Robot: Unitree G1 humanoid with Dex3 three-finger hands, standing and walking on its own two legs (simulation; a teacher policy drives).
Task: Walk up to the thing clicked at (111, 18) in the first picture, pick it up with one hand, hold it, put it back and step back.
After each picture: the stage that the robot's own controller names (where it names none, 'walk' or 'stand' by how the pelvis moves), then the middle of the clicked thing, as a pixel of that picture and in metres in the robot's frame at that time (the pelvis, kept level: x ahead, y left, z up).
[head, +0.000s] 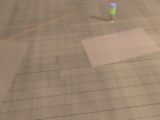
stand; (112, 13) +1.85 -0.39 -0.65
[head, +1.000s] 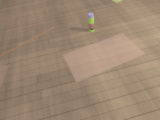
walk; (91, 22) +1.76 +0.02 -0.62
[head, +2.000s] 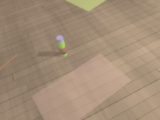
walk; (61, 46) +1.22 +0.32 -0.65
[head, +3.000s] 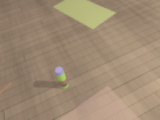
walk; (62, 78) +0.83 +0.29 -0.65
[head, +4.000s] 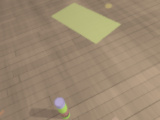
walk; (62, 108) +0.54 +0.25 -0.65
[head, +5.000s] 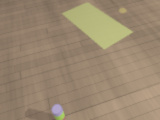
stand; (59, 115) +0.46 +0.24 -0.64
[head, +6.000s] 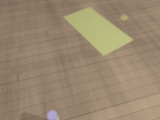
stand; out of the picture +0.45 +0.22 -0.65
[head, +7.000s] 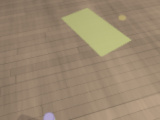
stand; out of the picture +0.43 +0.25 -0.66
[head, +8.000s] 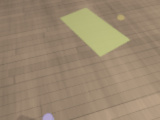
stand; out of the picture +0.43 +0.26 -0.66
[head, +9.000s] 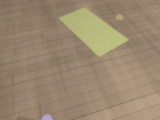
stand; out of the picture +0.42 +0.26 -0.66
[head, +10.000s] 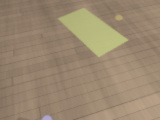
go down; out of the picture +0.41 +0.26 -0.66
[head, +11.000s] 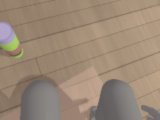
go down; (10, 43) +0.49 +0.29 -0.29
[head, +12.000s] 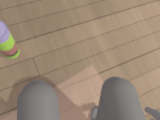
approach; (5, 42) +0.49 +0.30 -0.25
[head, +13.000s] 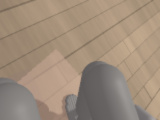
close in; out of the picture +0.46 +0.35 -0.16
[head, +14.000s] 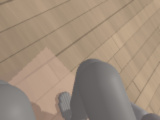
close; out of the picture +0.46 +0.35 -0.16
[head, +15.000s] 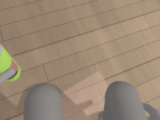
lift; out of the picture +0.36 +0.27 -0.02
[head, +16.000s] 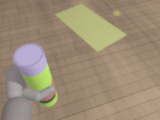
hold; (40, 80) +0.32 +0.15 +0.09
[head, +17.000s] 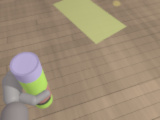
hold; (36, 85) +0.33 +0.17 +0.04
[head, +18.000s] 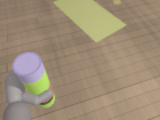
hold; (38, 84) +0.33 +0.16 +0.03
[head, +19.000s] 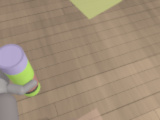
crouch; (22, 75) +0.37 +0.20 -0.02
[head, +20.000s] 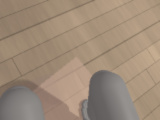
lower; out of the picture +0.49 +0.30 -0.06
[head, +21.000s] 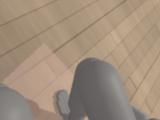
lower; out of the picture +0.44 +0.35 -0.16
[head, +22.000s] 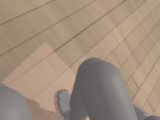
lower; out of the picture +0.44 +0.34 -0.16
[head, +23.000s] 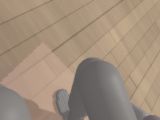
lower; out of the picture +0.44 +0.35 -0.16
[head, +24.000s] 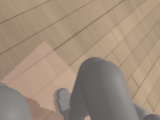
lower; out of the picture +0.43 +0.35 -0.16
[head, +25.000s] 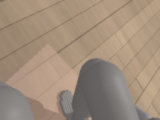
open; out of the picture +0.45 +0.34 -0.16
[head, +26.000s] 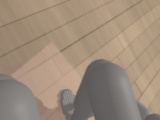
rise; out of the picture +0.44 +0.34 -0.17
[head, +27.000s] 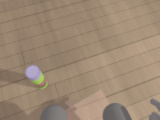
walk; (37, 78) +0.46 +0.26 -0.44
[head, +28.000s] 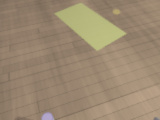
stand; out of the picture +0.42 +0.23 -0.60
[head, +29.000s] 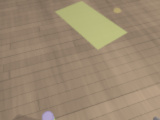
stand; out of the picture +0.42 +0.23 -0.60
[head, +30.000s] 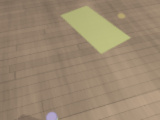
stand; out of the picture +0.42 +0.22 -0.63
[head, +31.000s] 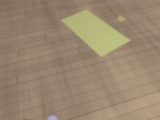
stand; out of the picture +0.43 +0.24 -0.66
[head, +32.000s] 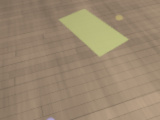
stand; out of the picture +0.40 +0.25 -0.66
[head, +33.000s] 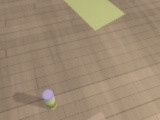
walk; (50, 100) +0.46 +0.21 -0.63
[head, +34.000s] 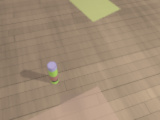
walk; (53, 73) +0.74 +0.22 -0.64
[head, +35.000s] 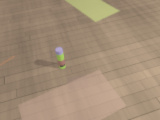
walk; (60, 58) +1.07 +0.29 -0.64
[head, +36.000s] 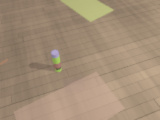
stand; (56, 61) +1.02 +0.25 -0.65
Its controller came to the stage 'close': yes
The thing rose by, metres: 0.69
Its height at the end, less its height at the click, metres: +0.00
